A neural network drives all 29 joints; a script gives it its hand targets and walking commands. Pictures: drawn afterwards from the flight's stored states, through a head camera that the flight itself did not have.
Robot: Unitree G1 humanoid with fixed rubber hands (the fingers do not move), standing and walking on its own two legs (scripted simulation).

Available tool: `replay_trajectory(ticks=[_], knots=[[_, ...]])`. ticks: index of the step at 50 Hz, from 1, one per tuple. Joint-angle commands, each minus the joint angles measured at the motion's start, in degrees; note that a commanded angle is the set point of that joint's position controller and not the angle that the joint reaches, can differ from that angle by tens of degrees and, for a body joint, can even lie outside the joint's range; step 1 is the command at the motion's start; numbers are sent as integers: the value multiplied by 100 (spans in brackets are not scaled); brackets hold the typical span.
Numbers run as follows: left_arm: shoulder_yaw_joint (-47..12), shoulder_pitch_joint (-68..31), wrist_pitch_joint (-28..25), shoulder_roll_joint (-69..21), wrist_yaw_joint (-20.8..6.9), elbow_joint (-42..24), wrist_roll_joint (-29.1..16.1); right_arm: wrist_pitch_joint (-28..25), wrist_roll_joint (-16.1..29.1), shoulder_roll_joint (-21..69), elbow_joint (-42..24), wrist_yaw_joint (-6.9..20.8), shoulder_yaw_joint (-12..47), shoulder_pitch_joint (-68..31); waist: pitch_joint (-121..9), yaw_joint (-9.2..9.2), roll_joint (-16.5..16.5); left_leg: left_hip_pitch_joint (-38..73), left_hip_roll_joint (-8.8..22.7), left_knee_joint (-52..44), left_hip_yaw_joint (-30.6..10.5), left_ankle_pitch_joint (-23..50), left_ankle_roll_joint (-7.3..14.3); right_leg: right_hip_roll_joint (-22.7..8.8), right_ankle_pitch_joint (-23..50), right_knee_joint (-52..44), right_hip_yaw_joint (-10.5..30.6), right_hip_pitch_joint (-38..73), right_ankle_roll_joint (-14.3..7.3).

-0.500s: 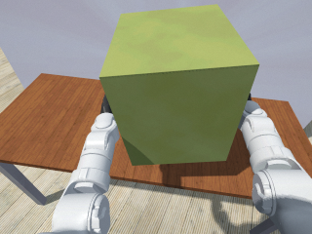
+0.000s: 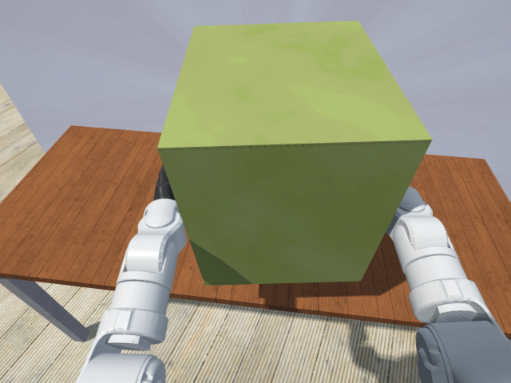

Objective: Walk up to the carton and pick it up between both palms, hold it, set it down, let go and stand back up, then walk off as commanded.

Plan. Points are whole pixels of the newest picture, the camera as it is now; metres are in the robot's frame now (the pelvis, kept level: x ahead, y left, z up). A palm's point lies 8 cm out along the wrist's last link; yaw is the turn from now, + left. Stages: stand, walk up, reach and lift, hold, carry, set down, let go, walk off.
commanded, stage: reach and lift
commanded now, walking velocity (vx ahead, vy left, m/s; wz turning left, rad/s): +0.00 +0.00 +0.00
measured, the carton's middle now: (279, 156) +0.44 +0.00 +0.15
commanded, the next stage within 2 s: hold in 1.28 s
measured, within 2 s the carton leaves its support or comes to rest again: neither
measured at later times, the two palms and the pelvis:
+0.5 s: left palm (156, 179) +0.36 +0.17 +0.16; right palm (406, 181) +0.37 -0.18 +0.17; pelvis +0.01 +0.01 +0.00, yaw +0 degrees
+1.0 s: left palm (162, 163) +0.37 +0.16 +0.19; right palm (415, 176) +0.37 -0.19 +0.18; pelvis -0.01 +0.01 +0.00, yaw -1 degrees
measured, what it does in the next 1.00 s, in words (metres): stands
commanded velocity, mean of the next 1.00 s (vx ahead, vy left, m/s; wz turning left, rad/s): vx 0.00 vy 0.00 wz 0.00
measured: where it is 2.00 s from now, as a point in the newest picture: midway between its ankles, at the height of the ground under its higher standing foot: outside the picture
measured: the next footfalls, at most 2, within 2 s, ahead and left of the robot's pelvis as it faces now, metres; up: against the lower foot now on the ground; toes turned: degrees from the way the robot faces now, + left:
none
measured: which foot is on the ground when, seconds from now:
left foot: down 0.00-1.00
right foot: down 0.00-1.00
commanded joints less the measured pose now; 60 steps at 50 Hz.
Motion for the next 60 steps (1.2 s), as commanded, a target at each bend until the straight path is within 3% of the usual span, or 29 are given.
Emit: replay_trajectory(ticks=[1,7,11,19,25,34,41,51,55,60], knots=[[-3212,-4827,-164,-3655,-776,-2389,-702,-212,608,4325,-3235,766,2305,-4487,-4322,-297,-377,1746,-303,-176,-125,2226,-138,303,2328,193,49,2549,164],[-3183,-4391,294,-3563,-1042,-2786,-557,184,873,4204,-3829,558,2463,-4080,-3877,-436,-339,1827,-385,-219,-171,2614,-183,294,3078,224,76,2900,230],[-3029,-4166,585,-3381,-1242,-2941,-389,408,956,4101,-4152,460,2503,-3916,-3422,-483,-327,1709,-446,-318,-128,2534,-171,271,3175,202,78,3023,279],[-2797,-4448,953,-3192,-1498,-2739,-176,646,994,4100,-4237,442,2420,-4291,-2740,-352,-148,1462,-453,-554,-8,1808,-107,224,2264,30,93,2789,229],[-2894,-4826,1064,-3397,-1433,-2553,-221,668,1025,4000,-3940,557,2165,-4722,-2831,-370,214,1801,-298,-571,-27,1650,-198,319,1328,-113,17,2232,74],[-2685,-5457,1049,-3483,-1380,-1897,-258,590,805,3818,-3201,799,1639,-5254,-2976,-422,225,1677,-138,-751,-26,808,-194,318,428,-184,-17,1906,-59],[-2537,-5652,967,-3550,-1349,-1609,-344,513,864,4013,-3297,817,1732,-5708,-3390,-298,-11,1661,-161,-685,-1,905,-82,333,623,-173,8,2061,-44],[-2267,-5689,994,-3272,-1438,-1655,-353,683,1134,4463,-3645,552,2148,-5931,-3587,-96,-464,1430,-355,-588,89,1192,146,288,1199,-160,133,2553,104],[-2221,-5770,1018,-3114,-1496,-1754,-395,808,1229,4594,-3720,427,2227,-5881,-3609,-135,-538,1279,-417,-588,102,1162,175,227,1392,-126,212,2746,164],[-2237,-5805,1095,-3022,-1572,-1894,-409,978,1329,4572,-3726,288,2205,-5701,-3572,-258,-386,1289,-444,-562,79,1225,120,189,1624,-93,254,2840,180]])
